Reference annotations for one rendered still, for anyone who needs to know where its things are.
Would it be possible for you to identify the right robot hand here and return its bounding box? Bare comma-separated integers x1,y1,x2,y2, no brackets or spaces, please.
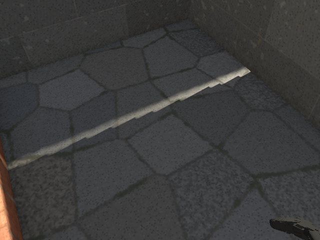
269,217,320,240

